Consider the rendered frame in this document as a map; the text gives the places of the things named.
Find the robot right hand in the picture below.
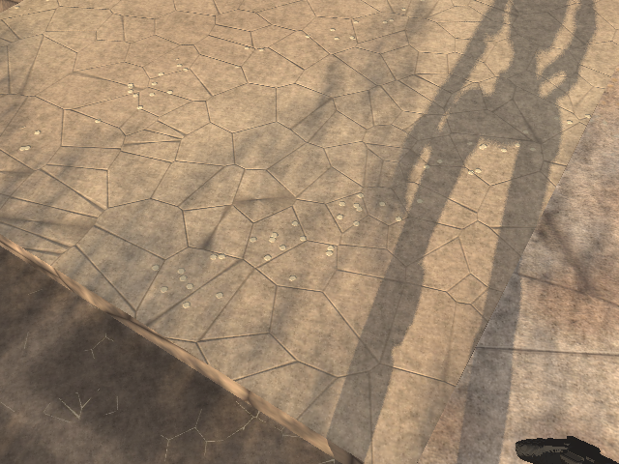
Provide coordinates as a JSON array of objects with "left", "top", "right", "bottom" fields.
[{"left": 516, "top": 436, "right": 619, "bottom": 464}]

